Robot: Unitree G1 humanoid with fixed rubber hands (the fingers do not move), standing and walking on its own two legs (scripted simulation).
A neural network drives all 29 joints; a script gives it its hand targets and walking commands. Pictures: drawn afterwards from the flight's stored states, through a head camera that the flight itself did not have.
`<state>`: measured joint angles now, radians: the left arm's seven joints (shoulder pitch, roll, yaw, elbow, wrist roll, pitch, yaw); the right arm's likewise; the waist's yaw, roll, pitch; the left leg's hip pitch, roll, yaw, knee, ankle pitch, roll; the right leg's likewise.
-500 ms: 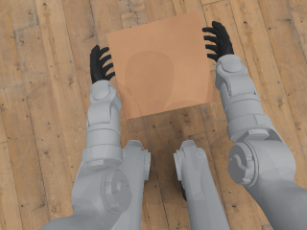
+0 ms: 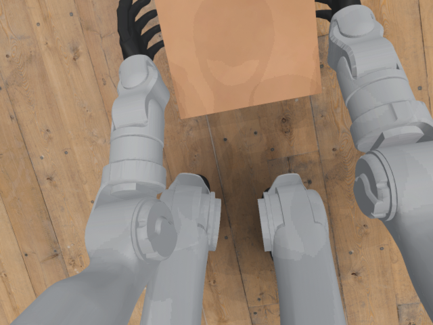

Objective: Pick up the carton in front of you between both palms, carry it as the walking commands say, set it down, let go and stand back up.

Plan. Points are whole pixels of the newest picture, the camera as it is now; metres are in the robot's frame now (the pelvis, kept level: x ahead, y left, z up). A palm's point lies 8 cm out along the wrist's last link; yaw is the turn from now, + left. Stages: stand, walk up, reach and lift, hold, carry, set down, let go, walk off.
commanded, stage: set down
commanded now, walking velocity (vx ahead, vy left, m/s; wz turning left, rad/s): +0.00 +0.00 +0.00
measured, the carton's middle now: (236, 47) +0.53 -0.01 -0.26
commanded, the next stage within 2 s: none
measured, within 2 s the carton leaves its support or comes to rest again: rests again in 0.42 s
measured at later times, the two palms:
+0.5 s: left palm (136, 55) +0.51 +0.14 -0.16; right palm (336, 8) +0.55 -0.16 -0.16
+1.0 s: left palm (136, 49) +0.52 +0.14 -0.17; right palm (337, 8) +0.55 -0.16 -0.18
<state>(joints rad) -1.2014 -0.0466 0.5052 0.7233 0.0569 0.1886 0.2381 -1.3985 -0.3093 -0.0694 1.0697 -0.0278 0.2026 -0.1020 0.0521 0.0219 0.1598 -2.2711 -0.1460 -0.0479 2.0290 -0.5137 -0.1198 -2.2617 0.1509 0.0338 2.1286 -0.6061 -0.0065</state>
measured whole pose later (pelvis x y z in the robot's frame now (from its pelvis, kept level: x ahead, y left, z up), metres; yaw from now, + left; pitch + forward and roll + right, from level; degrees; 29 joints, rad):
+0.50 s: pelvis +0.00 +0.00 -0.02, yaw +0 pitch +40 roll +4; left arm -1.23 -0.01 0.61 0.84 0.12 0.15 0.12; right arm -1.47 -0.28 -0.15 1.18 -0.13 0.18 -0.02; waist 0.04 0.05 0.18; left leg -2.28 -0.14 -0.03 2.11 -0.54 -0.11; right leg -2.26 0.12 0.02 2.21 -0.64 -0.02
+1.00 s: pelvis +0.01 +0.00 -0.02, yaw +1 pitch +41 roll +5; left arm -1.27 0.02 0.65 0.88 0.17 0.13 0.05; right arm -1.45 -0.29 -0.22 1.13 -0.18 0.15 0.04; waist 0.04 0.06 0.20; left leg -2.28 -0.13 -0.01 2.12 -0.56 -0.10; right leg -2.27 0.09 0.02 2.22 -0.66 -0.04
